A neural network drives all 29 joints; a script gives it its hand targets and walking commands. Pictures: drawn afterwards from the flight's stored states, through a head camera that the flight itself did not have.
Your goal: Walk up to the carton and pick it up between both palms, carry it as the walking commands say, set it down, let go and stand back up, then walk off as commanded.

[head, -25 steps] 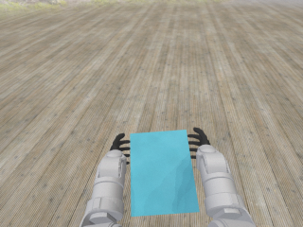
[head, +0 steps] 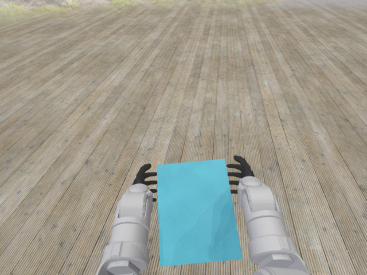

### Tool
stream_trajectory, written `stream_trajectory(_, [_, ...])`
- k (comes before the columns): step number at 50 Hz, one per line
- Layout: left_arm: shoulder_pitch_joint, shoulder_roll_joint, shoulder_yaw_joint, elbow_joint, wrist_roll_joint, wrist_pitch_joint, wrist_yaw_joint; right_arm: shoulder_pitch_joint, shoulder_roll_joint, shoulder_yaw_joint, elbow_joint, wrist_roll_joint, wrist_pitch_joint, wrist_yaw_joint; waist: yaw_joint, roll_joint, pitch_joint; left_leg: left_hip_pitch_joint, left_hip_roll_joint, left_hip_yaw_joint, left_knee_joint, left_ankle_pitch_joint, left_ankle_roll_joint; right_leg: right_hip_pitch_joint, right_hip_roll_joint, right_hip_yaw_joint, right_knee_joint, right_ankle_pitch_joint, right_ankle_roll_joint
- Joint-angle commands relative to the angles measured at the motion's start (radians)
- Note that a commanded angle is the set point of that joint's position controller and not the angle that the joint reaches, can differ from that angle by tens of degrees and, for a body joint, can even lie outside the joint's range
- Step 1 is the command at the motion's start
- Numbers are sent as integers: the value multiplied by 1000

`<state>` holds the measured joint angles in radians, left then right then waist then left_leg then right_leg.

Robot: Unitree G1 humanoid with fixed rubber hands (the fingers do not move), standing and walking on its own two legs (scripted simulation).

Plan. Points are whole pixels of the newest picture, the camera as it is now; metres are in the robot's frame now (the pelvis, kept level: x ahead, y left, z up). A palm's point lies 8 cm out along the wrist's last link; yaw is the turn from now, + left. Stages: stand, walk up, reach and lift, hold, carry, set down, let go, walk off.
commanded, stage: carry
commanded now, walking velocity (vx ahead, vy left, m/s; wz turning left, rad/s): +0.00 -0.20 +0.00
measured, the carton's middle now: (195, 213) +0.30 +0.00 -0.05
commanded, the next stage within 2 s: none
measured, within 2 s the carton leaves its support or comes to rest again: neither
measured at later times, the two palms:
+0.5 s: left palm (171, 194) +0.29 +0.06 +0.05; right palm (275, 188) +0.30 -0.18 +0.06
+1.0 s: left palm (197, 213) +0.22 +0.00 +0.08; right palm (316, 201) +0.24 -0.24 +0.09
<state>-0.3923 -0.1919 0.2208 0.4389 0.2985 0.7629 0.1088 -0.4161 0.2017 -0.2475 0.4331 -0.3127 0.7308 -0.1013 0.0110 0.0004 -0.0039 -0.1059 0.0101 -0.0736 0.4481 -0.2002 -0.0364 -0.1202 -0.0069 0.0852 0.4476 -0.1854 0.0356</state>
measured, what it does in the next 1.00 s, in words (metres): steps to the right: left foot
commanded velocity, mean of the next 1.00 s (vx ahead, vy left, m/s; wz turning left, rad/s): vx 0.00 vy -0.20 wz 0.00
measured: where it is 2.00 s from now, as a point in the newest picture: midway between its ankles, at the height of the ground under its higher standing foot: outside the picture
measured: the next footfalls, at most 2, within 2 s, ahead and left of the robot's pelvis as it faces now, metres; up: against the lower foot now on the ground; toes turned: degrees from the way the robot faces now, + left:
left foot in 0.78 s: -0.03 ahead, +0.01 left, +0.00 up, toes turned +8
right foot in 1.08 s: -0.02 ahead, -0.33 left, +0.00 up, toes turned -6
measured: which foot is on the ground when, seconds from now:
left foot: down 0.00-0.50, up 0.52-0.76, down 0.78-1.00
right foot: down 0.00-0.78, up 0.80-1.00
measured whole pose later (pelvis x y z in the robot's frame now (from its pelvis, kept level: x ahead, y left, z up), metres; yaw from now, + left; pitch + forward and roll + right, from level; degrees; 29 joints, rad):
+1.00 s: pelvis -0.08 -0.14 +0.00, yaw +0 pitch +4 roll -3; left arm -0.43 -0.21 0.13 -0.09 0.10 1.25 0.38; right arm -0.45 0.22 -0.14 -0.04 -0.15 1.19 -0.27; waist 0.05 0.02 -0.06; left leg -0.37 0.17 0.08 0.57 -0.26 -0.05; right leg -0.51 -0.03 -0.06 0.81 -0.40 0.05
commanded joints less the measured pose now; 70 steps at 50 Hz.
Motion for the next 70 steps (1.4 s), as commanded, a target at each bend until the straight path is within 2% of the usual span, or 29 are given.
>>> stream_trajectory(1, [-633, -1038, -504, -94, -331, -77, -268, -521, 1092, 484, 34, 317, -32, 263, -16, -20, -196, -138, 123, -75, -45, -228, 51, -180, -57, 0, -11, -170, -52])
stream_trajectory(4, [-682, -1035, -569, -165, -393, -50, -247, -523, 1088, 533, -29, 360, -7, 235, -19, 92, -274, -202, 197, -148, -43, -249, 68, -240, -37, -39, 116, -90, -34])
stream_trajectory(8, [-710, -1046, -689, -271, -500, 21, -225, -505, 1089, 619, -144, 429, 57, 203, -10, 186, -392, -196, 263, -179, 48, 96, 94, -262, -29, -66, 189, -95, -32])
stream_trajectory(11, [-721, -1020, -709, -324, -553, 74, -208, -539, 1071, 658, -217, 485, 118, 184, -15, 12, -436, -224, 141, 2, 251, 188, 42, -211, -98, 23, 90, 160, -70])
stream_trajectory(13, [-655, -1005, -689, -366, -553, 124, -195, -507, 1095, 698, -261, 524, 170, 178, -13, -154, -469, -345, 34, 111, 373, -55, 13, -91, -180, 122, 66, 445, -130])
stream_trajectory(15, [-637, -999, -688, -441, -558, 168, -176, -541, 1103, 749, -350, 589, 220, 175, -19, -189, -466, -356, 17, 139, 308, -250, 30, -67, -173, 101, 92, 550, -162])
stream_trajectory(18, [-613, -988, -699, -530, -569, 243, -157, -484, 1097, 756, -408, 621, 286, 165, -27, -20, -516, -146, 130, 22, 115, 57, 68, -211, -74, -41, 241, 367, -109])
stream_trajectory(20, [-656, -985, -732, -608, -591, 285, -157, -467, 1093, 757, -438, 630, 327, 162, -19, 341, -523, -12, 429, -287, 34, 486, 180, -437, 6, -120, 421, -315, -46])
stream_trajectory(24, [-635, -1008, -747, -630, -637, 359, -159, -421, 1070, 718, -469, 601, 402, 140, -11, 212, -499, -191, 280, -37, 163, 461, 81, -175, -6, -118, 94, -96, -47])
stream_trajectory(25, [-606, -1012, -730, -600, -635, 374, -166, -398, 1064, 713, -466, 597, 415, 139, -18, 68, -495, -302, 188, 48, 243, 284, 44, -61, -30, -85, 14, -27, -57])
stream_trajectory(26, [-578, -1012, -710, -587, -631, 380, -172, -436, 1058, 721, -502, 604, 425, 142, -6, -194, -474, -521, 77, 145, 402, -200, -4, 36, -227, 166, -57, 213, -119])
stream_trajectory(27, [-577, -1016, -688, -597, -627, 385, -173, -476, 1077, 734, -512, 619, 436, 140, -5, -265, -504, -554, 42, 133, 573, -430, -1, 44, -305, 191, -50, 359, -183])
stream_trajectory(30, [-592, -1032, -661, -602, -595, 403, -171, -511, 1089, 755, -528, 646, 453, 144, -15, -93, -482, -542, 67, 100, 704, -317, 12, -3, -249, 81, -33, 248, -239])
stream_trajectory(37, [-534, -1036, -660, -586, -583, 422, -161, -428, 1084, 716, -480, 642, 488, 159, -10, -143, -520, -276, 36, 198, 145, -196, 53, 12, -189, -14, 2, 352, -220])
stream_trajectory(39, [-535, -1045, -675, -564, -590, 421, -161, -435, 1075, 706, -480, 635, 488, 171, -17, -27, -501, 11, 193, 38, -88, -36, 60, -229, -126, -71, 116, 198, -130])
stream_trajectory(40, [-586, -1046, -689, -596, -602, 425, -169, -431, 1081, 701, -466, 630, 473, 179, -11, 289, -442, 74, 495, -302, -89, 216, 173, -476, -49, -151, 258, -178, -52])
stream_trajectory(41, [-634, -1056, -718, -615, -608, 421, -169, -459, 1097, 710, -474, 631, 471, 181, -18, 301, -409, 41, 561, -305, -87, 346, 233, -559, -54, -121, 419, -300, -41])
stream_trajectory(43, [-666, -1060, -724, -606, -620, 427, -170, -456, 1091, 689, -470, 618, 474, 184, -20, 142, -365, 17, 463, -162, -69, 366, 194, -554, -46, -65, 541, -205, -27])
stream_trajectory(46, [-664, -1067, -736, -614, -657, 437, -178, -482, 1070, 661, -506, 602, 467, 173, -15, 179, -384, 51, 343, 18, 8, 527, 130, -512, -32, -129, 460, -189, 13])
stream_trajectory(52, [-580, -1065, -704, -517, -641, 458, -179, -441, 1032, 656, -500, 567, 473, 156, -22, 289, -412, 4, 320, 79, 94, 563, 90, -287, 21, -250, 90, -153, 20])
stream_trajectory(54, [-563, -1068, -688, -495, -636, 453, -183, -440, 1034, 660, -492, 570, 468, 156, -15, 165, -438, -142, 263, 123, 207, 369, 25, -59, -35, -202, -95, -6, 13])
stream_trajectory(55, [-570, -1068, -685, -492, -633, 447, -185, -460, 1029, 662, -490, 575, 465, 156, -9, -10, -443, -334, 212, 151, 290, 84, -20, 74, -177, -69, -80, 246, -15])
stream_trajectory(56, [-546, -1060, -664, -462, -601, 434, -185, -512, 1039, 687, -519, 589, 467, 159, 1, -328, -440, -503, 75, 242, 434, -399, -51, 96, -327, 107, -26, 580, -131])
stream_trajectory(59, [-521, -1090, -630, -515, -573, 409, -186, -522, 1105, 732, -514, 628, 459, 169, -7, -187, -471, -518, 71, 142, 701, -419, -6, 66, -270, -22, 37, 595, -212])
stream_trajectory(65, [-524, -1053, -644, -613, -539, 395, -148, -496, 1086, 724, -534, 675, 477, 184, -11, -165, -488, -248, 49, 218, 185, -179, 54, -60, -196, -94, 61, 258, -208])
stream_trajectory(66, [-511, -1047, -650, -598, -540, 399, -145, -469, 1077, 714, -515, 665, 481, 189, -20, -110, -488, -132, 90, 189, -16, -73, 54, -125, -162, -120, 115, 195, -176])
stream_trajectory(67, [-514, -1049, -658, -582, -544, 399, -145, -457, 1072, 703, -500, 659, 481, 197, -25, 7, -468, 34, 240, 4, -96, 0, 64, -311, -125, -127, 200, 49, -116])
stream_trajectory(68, [-556, -1050, -673, -602, -557, 407, -150, -418, 1077, 689, -453, 645, 471, 203, -16, 363, -423, 55, 546, -345, -122, 227, 194, -541, -21, -188, 371, -317, -45])
stream_trajectory(70, [-602, -1061, -718, -614, -577, 403, -155, -408, 1096, 680, -446, 626, 465, 202, -26, 211, -395, 7, 512, -253, -96, 254, 230, -530, -48, -41, 578, -271, -46])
